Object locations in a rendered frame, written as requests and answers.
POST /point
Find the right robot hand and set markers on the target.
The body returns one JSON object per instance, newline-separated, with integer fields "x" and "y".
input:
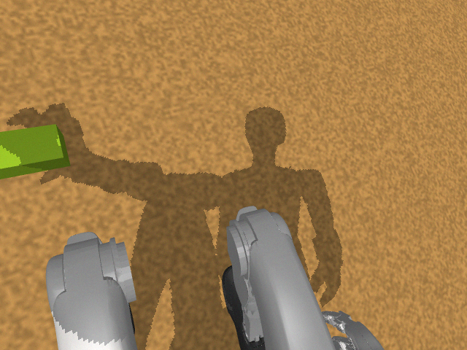
{"x": 358, "y": 336}

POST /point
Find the carton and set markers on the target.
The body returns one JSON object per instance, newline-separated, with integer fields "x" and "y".
{"x": 31, "y": 150}

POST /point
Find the right robot foot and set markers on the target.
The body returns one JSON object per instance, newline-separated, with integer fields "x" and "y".
{"x": 234, "y": 308}

